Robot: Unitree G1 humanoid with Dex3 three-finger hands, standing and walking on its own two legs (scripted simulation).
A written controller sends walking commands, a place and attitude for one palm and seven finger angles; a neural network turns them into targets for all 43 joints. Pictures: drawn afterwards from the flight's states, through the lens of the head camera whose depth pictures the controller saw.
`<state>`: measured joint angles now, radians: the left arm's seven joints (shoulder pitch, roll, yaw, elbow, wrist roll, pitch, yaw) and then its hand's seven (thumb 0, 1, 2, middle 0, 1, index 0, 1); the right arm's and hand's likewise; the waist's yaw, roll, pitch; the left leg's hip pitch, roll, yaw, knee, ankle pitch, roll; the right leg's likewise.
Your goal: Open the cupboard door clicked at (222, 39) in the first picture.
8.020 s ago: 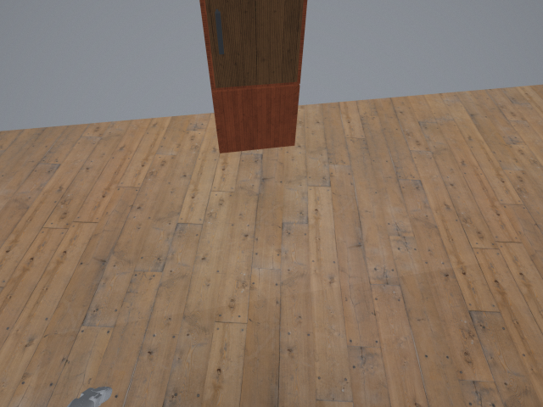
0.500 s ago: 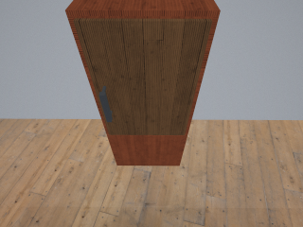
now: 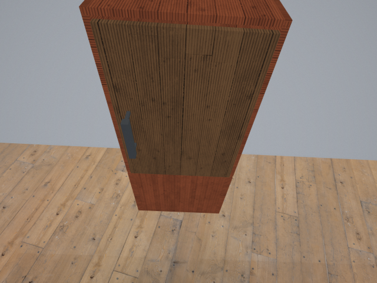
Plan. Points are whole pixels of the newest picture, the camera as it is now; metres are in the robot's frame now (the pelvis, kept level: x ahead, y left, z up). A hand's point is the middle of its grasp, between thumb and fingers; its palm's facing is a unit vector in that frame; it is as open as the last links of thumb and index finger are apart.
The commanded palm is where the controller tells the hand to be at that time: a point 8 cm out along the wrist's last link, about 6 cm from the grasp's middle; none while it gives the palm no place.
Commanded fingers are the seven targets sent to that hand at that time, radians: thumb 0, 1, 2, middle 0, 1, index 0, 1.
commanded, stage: come to a stop and stand still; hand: left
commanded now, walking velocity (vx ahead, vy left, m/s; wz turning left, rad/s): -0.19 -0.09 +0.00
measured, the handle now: (130, 135) +0.53 +0.22 -0.07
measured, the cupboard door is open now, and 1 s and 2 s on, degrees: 0 0 0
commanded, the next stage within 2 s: look again from close up in 1.52 s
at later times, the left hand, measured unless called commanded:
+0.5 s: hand out of the picture +0.06 +0.18 -0.17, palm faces +0.04 -0.97 -0.25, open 7.3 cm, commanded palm none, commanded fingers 0.00 0.90 0.90 -0.20 -0.30 -0.20 -0.30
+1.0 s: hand out of the picture -0.04 +0.15 -0.15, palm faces +0.06 -0.97 -0.22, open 7.3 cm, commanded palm none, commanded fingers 0.00 0.90 0.90 -0.20 -0.30 -0.20 -0.30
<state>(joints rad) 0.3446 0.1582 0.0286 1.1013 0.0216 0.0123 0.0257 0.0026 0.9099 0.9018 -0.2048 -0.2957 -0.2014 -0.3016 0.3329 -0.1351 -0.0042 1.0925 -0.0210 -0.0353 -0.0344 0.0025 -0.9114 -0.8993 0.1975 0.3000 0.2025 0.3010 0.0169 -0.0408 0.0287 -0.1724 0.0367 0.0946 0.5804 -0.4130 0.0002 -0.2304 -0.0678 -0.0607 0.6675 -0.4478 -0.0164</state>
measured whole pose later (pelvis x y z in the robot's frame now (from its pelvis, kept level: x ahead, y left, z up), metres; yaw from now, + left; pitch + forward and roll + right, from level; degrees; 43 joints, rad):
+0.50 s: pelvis -0.02 -0.01 -0.01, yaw +2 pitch -2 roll -1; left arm 0.18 0.15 0.01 0.97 0.03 -0.02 0.05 0.00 0.91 0.90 -0.20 -0.30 -0.20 -0.30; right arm 0.22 -0.18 -0.06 0.97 -0.01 0.01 -0.02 0.01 -0.91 -0.90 0.20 0.30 0.20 0.30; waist -0.02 0.06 0.10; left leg -0.28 0.03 0.04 0.70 -0.39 0.01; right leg -0.30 -0.02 -0.07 0.67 -0.34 0.00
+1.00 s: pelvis -0.02 -0.02 +0.01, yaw +2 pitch -1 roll +1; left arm 0.31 0.15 -0.01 1.09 0.01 -0.01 0.02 0.00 0.91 0.90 -0.20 -0.30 -0.20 -0.30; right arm 0.34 -0.17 0.00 1.08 -0.02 0.00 -0.02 0.00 -0.91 -0.90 0.20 0.30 0.20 0.30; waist 0.00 0.03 0.03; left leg -0.21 0.01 0.05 0.45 -0.23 0.00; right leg -0.25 -0.02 -0.05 0.49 -0.23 -0.02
